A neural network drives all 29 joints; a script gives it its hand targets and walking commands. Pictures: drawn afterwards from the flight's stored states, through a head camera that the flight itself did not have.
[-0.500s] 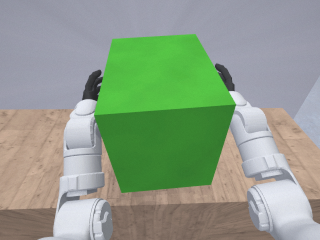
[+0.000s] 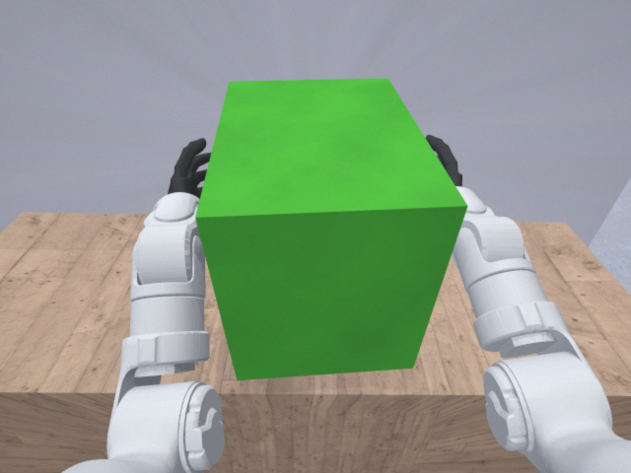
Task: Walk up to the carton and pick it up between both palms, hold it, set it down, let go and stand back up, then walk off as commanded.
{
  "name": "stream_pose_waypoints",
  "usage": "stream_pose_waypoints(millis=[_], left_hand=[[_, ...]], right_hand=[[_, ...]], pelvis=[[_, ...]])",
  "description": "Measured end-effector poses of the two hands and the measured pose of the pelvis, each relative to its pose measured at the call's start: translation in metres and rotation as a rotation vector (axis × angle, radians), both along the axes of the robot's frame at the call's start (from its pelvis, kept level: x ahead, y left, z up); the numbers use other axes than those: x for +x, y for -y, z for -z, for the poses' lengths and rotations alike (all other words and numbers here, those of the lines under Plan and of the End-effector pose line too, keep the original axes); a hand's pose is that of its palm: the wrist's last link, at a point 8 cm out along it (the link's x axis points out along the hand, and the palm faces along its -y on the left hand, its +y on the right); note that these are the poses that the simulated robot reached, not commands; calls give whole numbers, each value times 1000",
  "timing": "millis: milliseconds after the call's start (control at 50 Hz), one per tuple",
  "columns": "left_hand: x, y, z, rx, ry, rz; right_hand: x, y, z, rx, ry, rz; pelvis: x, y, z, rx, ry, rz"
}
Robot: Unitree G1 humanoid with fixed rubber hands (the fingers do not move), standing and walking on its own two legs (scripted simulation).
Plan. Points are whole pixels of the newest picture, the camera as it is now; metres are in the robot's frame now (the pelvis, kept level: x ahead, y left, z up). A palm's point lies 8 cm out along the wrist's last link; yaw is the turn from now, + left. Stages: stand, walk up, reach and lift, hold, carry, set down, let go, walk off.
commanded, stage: hold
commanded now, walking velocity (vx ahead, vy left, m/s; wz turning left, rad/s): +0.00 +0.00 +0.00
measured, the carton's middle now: (317, 219) +0.38 +0.01 +0.18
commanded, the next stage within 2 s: set down in 1.10 s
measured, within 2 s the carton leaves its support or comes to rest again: neither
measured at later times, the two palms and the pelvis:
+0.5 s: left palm (203, 194) +0.39 +0.15 +0.21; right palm (444, 187) +0.40 -0.16 +0.22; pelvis +0.03 +0.00 +0.00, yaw +0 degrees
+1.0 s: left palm (190, 204) +0.36 +0.16 +0.22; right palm (445, 194) +0.37 -0.15 +0.23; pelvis +0.00 +0.00 +0.00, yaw +0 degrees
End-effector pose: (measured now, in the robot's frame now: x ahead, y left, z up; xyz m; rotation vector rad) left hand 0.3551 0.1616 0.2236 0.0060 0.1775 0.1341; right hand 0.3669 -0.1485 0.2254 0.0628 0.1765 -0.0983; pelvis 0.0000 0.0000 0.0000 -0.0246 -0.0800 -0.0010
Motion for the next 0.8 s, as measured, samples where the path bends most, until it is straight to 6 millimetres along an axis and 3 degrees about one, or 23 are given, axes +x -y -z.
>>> stream_pose_waypoints(millis=[440,560,800], left_hand=[[37,10,7,6,-8,18],[32,11,12,-15,-7,30],[13,11,4,-17,9,32]], right_hand=[[31,10,5,-13,-7,27],[23,11,1,-51,-3,34],[3,11,-5,-50,14,33]], pelvis=[[25,2,-1,3,-34,0],[24,2,-1,3,-33,0],[11,1,-1,1,-14,-1]])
